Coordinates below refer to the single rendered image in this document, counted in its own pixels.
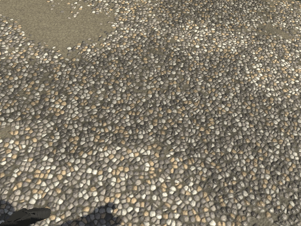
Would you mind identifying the left robot hand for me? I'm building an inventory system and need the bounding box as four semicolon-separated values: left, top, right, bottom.
0;207;51;226

